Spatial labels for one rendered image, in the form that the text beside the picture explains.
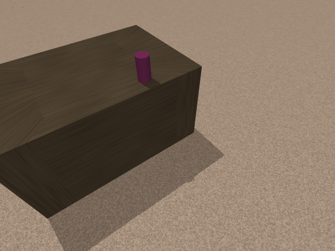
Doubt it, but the can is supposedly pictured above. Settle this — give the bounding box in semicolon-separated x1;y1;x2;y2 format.
135;51;151;83

